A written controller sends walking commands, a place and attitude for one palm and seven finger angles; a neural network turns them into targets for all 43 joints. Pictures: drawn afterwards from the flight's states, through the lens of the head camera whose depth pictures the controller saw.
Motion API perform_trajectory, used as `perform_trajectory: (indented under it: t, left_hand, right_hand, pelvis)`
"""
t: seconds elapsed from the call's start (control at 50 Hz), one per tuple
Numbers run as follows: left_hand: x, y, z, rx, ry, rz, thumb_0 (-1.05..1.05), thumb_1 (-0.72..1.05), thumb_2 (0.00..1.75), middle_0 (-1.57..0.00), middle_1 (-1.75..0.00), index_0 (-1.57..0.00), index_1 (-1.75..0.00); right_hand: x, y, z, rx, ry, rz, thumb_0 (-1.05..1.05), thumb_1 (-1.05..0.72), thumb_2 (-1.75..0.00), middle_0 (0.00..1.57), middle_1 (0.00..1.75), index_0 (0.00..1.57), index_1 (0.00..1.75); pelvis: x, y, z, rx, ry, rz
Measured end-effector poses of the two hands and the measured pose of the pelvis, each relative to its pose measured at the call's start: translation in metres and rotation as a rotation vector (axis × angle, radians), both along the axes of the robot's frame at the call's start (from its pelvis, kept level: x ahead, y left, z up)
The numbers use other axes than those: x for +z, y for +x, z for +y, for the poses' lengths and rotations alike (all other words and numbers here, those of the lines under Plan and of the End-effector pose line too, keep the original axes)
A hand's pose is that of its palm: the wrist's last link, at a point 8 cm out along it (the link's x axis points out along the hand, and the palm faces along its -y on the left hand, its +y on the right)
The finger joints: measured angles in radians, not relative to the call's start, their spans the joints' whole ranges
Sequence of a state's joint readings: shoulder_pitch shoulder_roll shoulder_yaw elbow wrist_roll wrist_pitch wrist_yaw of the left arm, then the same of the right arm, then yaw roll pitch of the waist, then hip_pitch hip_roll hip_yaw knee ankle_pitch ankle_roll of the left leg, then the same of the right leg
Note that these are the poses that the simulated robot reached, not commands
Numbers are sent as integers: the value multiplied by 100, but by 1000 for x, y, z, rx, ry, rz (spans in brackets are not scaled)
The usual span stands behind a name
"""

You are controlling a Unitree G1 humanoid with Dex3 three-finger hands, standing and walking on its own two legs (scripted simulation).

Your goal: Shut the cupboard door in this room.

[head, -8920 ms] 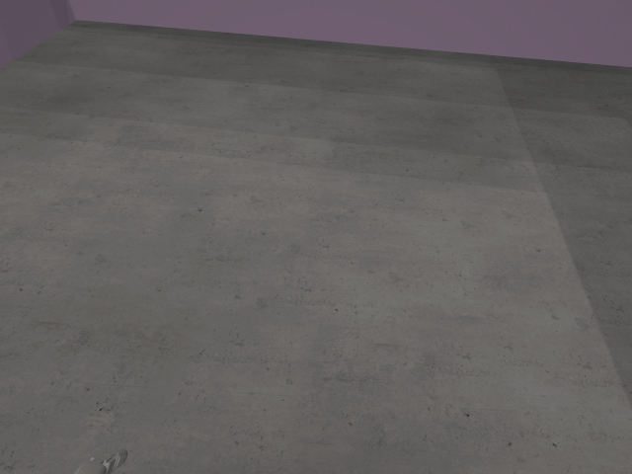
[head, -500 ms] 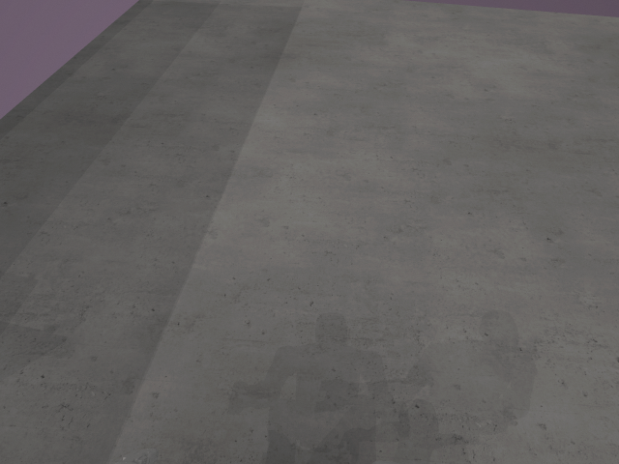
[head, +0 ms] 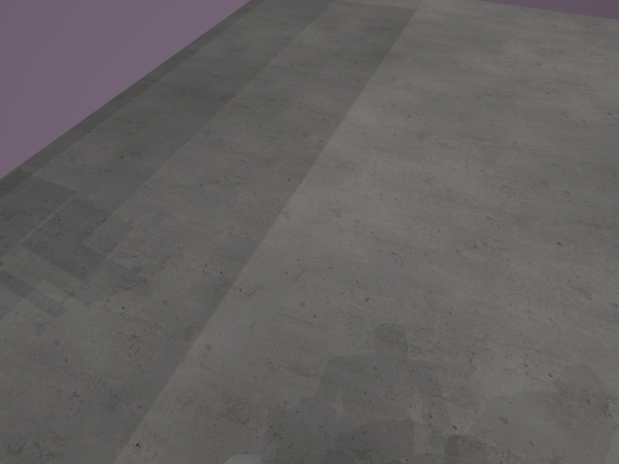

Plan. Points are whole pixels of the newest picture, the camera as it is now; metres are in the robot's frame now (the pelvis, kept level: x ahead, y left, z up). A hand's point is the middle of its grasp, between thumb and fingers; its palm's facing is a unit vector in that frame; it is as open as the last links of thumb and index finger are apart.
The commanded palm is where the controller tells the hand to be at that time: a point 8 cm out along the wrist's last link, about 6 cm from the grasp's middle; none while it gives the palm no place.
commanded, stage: turn or walk to find it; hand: left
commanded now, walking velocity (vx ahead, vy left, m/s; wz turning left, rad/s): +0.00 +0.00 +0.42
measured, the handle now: out of the picture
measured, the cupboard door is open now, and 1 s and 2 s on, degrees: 86 86 86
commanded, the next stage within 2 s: stand and wait in 1.10 s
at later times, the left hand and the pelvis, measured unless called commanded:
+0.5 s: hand out of the picture +0.02 +0.27 -0.16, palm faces +0.21 -0.95 -0.24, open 7.4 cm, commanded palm none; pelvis -0.03 +0.05 +0.00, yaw +10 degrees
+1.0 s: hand out of the picture -0.08 +0.18 -0.14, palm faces +0.43 -0.86 -0.26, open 7.4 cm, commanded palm none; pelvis -0.07 -0.03 +0.00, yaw +25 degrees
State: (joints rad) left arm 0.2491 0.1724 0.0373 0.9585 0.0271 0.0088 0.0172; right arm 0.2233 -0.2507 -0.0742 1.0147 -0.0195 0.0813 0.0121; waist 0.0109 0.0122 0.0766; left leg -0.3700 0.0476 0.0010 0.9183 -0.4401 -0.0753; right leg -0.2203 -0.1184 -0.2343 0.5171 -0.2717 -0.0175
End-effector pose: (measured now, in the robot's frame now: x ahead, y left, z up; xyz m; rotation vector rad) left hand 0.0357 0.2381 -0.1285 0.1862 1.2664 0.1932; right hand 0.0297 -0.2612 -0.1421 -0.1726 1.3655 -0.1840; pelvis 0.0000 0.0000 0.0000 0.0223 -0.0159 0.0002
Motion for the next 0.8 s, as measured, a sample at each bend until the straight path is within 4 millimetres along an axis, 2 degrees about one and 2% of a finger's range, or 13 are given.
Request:
perform_trajectory:
  t: [0.12, 0.18, 0.3, 0.4, 0.52, 0.66, 0.72, 0.8]
  left_hand:
    - [-29, -49, 43, 100, -27, 73, 0, 90, 90, -21, -30, -21, -30]
    - [-33, -64, 60, 127, -28, 115, 1, 91, 90, -21, -30, -21, -29]
    - [-18, -58, 80, 155, -32, 59, 1, 91, 90, -20, -30, -20, -29]
    - [-9, -45, 86, 160, -15, -14, 1, 91, 90, -20, -30, -20, -29]
    - [0, -28, 78, 158, 5, -81, 0, 91, 90, -20, -30, -20, -29]
    - [12, -16, 46, 156, 30, -161, 0, 91, 90, -20, -30, -20, -29]
    - [14, -24, 27, 170, 53, -188, 0, 91, 90, -20, -30, -20, -29]
    - [22, -55, 5, 225, 60, -170, 0, 90, 90, -21, -30, -21, -30]
  right_hand:
    - [8, 54, 38, 120, -44, -133, 0, -91, -90, 19, 30, 20, 30]
    - [19, 68, 60, 160, -46, -192, 0, -91, -90, 20, 30, 20, 30]
    - [32, 70, 87, 205, -39, -206, 0, -91, -90, 20, 30, 20, 30]
    - [30, 56, 95, 207, -16, -187, 0, -90, -90, 20, 30, 20, 30]
    - [18, 23, 84, 192, 6, -120, 0, -90, -90, 20, 30, 20, 30]
    - [-2, -15, 49, 188, 30, -15, 0, -90, -90, 20, 30, 20, 30]
    - [-15, -22, 29, 195, 47, 10, 0, -90, -90, 20, 30, 20, 30]
    - [-15, -17, 11, 233, 52, 26, 0, -91, -90, 20, 30, 20, 30]
  pelvis:
    - [-14, -9, 30, 56, -28, 1]
    - [-11, -13, 41, 57, -30, -6]
    - [3, -20, 55, 105, -59, -4]
    - [6, -26, 58, 134, -51, -4]
    - [4, -34, 48, 180, -40, -2]
    - [-1, -46, 19, 240, -21, 9]
    - [-8, -51, 2, 264, -13, 6]
    - [-2, -56, -13, 315, 6, -6]
